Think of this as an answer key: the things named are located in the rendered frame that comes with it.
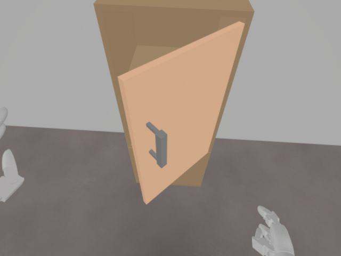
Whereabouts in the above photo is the right robot hand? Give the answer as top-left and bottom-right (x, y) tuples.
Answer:
(252, 206), (294, 256)

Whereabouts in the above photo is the left robot hand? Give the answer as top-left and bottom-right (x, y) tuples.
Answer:
(0, 107), (24, 202)

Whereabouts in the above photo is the handle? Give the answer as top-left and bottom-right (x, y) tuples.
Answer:
(146, 122), (167, 168)

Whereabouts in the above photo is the cupboard door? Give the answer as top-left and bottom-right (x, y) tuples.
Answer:
(118, 21), (245, 204)

